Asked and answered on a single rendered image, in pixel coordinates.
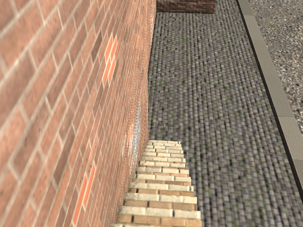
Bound stairs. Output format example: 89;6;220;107
111;140;202;227

